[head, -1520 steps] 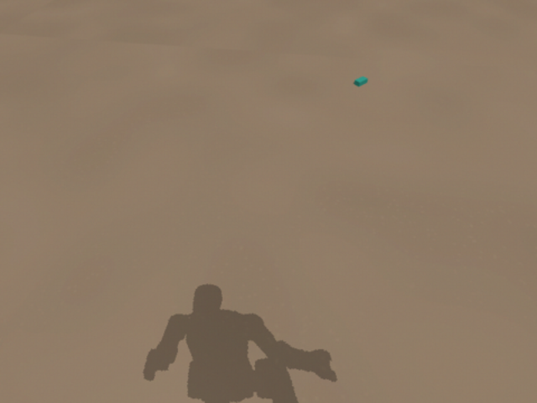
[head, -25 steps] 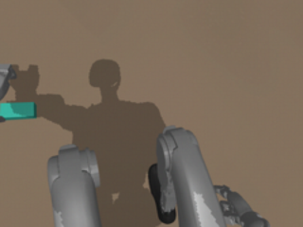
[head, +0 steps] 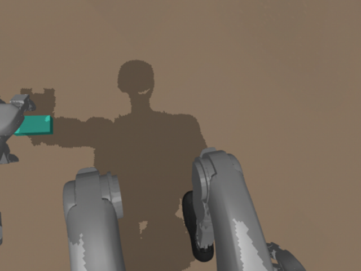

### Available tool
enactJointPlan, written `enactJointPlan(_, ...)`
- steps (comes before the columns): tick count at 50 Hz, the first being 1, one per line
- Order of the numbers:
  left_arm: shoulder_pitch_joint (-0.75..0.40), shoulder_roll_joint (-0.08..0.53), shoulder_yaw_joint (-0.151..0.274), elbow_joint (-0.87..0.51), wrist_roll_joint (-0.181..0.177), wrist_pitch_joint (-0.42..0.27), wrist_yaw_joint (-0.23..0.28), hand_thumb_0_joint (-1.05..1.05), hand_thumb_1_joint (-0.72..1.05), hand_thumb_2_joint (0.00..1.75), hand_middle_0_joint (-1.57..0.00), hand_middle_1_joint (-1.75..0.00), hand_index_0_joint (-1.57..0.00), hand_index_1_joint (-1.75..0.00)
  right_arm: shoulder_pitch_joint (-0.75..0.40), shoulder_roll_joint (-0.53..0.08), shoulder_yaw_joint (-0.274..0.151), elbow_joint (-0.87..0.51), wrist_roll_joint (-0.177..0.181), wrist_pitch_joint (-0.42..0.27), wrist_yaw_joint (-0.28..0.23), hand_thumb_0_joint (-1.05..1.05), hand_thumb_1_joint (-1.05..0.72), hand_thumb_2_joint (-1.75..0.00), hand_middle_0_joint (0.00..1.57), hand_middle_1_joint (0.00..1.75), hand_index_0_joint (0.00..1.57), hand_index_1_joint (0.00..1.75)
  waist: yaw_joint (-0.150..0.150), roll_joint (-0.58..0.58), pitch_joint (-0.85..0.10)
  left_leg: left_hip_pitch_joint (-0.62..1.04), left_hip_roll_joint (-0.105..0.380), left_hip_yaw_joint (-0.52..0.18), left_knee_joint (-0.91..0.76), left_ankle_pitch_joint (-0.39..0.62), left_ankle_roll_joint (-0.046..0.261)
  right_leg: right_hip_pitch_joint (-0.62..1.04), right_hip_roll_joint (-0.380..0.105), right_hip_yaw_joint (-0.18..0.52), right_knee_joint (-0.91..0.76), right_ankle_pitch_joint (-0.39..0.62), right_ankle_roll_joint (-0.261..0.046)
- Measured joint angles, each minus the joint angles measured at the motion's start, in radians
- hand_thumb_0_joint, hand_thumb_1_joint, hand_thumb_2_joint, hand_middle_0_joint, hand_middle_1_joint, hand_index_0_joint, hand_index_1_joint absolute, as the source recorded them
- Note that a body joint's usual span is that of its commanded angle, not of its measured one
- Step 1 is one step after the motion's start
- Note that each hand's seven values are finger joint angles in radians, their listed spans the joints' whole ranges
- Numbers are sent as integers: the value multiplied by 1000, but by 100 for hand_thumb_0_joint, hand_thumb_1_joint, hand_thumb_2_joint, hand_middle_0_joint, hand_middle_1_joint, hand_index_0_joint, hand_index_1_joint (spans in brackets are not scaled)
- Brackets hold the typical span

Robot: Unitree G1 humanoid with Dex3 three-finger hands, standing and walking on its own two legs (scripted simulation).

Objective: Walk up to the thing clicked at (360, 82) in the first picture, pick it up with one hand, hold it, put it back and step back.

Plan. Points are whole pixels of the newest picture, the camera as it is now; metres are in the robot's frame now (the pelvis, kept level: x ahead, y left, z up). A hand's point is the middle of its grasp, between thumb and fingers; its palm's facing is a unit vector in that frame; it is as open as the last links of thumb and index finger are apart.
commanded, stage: rest palm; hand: left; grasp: from above
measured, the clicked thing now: (33, 125) +0.46 +0.31 -0.30
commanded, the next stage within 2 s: close in 1.50 s
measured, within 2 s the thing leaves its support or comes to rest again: neither
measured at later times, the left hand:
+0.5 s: hand (32, 125) +0.44 +0.30 -0.25, palm faces -0.47 -0.07 -0.88, open 13.8 cm
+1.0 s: hand (36, 130) +0.44 +0.29 -0.27, palm faces -0.45 -0.08 -0.89, open 14.1 cm
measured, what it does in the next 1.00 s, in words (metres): stands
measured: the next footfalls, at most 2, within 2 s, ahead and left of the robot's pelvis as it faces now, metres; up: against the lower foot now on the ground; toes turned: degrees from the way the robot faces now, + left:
none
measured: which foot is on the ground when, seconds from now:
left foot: down 0.00-1.00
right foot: down 0.00-1.00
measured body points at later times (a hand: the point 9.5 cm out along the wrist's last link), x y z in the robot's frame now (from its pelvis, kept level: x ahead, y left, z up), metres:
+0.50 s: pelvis +0.01 +0.00 -0.03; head +0.27 +0.10 +0.33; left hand +0.46 +0.30 -0.20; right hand +0.05 -0.27 -0.10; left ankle +0.07 +0.13 -0.29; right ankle +0.11 -0.14 -0.28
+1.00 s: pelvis +0.01 +0.01 -0.03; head +0.27 +0.13 +0.32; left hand +0.45 +0.30 -0.22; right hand +0.07 -0.27 -0.09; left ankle +0.07 +0.13 -0.29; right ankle +0.11 -0.14 -0.28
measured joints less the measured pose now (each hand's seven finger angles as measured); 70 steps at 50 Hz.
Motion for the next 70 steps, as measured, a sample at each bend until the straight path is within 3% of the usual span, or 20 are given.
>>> enactJointPlan(7,-111,49,-19,198,89,1,117,0,-32,86,-22,-94,-24,-91,-69,-9,16,17,-40,-50,-7,0,-91,-89,20,30,20,30,-41,-34,2,-16,1,-7,32,10,-2,-18,10,-2,27,15,-3)
enactJointPlan(12,-157,57,-30,272,112,53,178,0,-34,87,-18,-96,-21,-94,-84,-7,32,27,-66,-84,-3,0,-91,-89,20,30,20,30,-72,-46,6,-33,2,-12,52,7,-3,-36,15,-4,43,17,-4)
enactJointPlan(17,-165,66,-19,306,106,105,198,0,-39,91,-14,-99,-16,-97,-79,-5,59,26,-82,-115,12,0,-90,-89,20,30,20,30,-104,-47,26,-46,2,-23,75,-4,-3,-47,20,-11,57,12,2)
enactJointPlan(21,-158,76,-1,304,78,131,193,0,-43,93,-12,-99,-13,-98,-63,-5,82,17,-89,-137,30,0,-90,-89,20,30,20,30,-121,-48,54,-49,4,-29,91,-16,-3,-51,24,-14,68,6,6)
enactJointPlan(28,-119,104,49,267,40,131,180,0,-47,97,-10,-99,-10,-98,-42,-7,109,-3,-97,-148,51,0,-90,-89,20,30,20,30,-130,-47,89,-44,7,-46,107,-40,-8,-47,28,-26,74,-7,11)
enactJointPlan(33,-102,136,76,271,35,104,171,0,-49,98,-9,-97,-9,-98,-48,-14,117,-11,-109,-146,59,0,-90,-89,20,30,20,30,-128,-53,108,-34,8,-56,115,-51,-10,-37,29,-33,75,-13,18)
enactJointPlan(38,-106,156,53,280,33,73,173,0,-51,100,-10,-96,-9,-97,-59,-28,119,-13,-121,-145,63,0,-90,-89,20,30,20,30,-119,-67,120,-26,9,-63,123,-58,-10,-27,32,-39,77,-16,19)
enactJointPlan(45,-104,151,17,286,66,49,216,0,-50,100,-10,-95,-9,-96,-87,-37,127,-7,-142,-150,72,0,-90,-89,20,30,20,30,-117,-87,120,-7,13,-72,134,-68,-6,-6,36,-47,77,-18,15)
enactJointPlan(55,-125,105,-34,331,81,125,304,0,-50,99,-11,-94,-9,-96,-124,-40,143,11,-154,-188,97,0,-90,-90,20,30,20,30,-127,-80,99,-25,15,-73,139,-54,12,-8,41,-53,67,-5,4)
enactJointPlan(58,-132,106,-31,344,63,154,299,0,-50,99,-10,-95,-9,-96,-126,-43,147,1,-147,-209,105,0,-91,-90,20,30,20,30,-133,-79,106,-32,15,-71,141,-47,18,-10,42,-52,67,-1,4)
enactJointPlan(63,-138,133,10,353,35,172,267,0,-50,98,-10,-95,-9,-97,-117,-46,156,-17,-138,-227,113,0,-91,-90,20,30,20,30,-143,-84,123,-33,17,-70,144,-46,22,-11,43,-52,67,2,4)
enactJointPlan(70,-126,171,7,342,2,131,206,0,-49,96,-10,-97,-10,-98,-95,-43,177,-25,-131,-217,113,0,-91,-90,20,30,20,30,-143,-87,147,-23,13,-78,146,-56,16,0,38,-58,67,-4,11)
